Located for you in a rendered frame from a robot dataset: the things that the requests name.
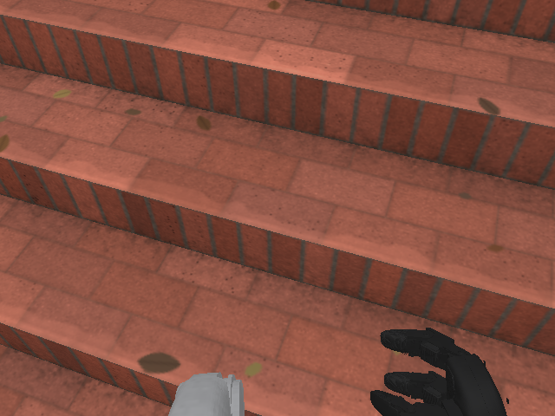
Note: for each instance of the robot right hand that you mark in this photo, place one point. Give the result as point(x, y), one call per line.
point(467, 390)

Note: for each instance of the left robot thigh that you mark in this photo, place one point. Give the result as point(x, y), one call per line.
point(209, 395)

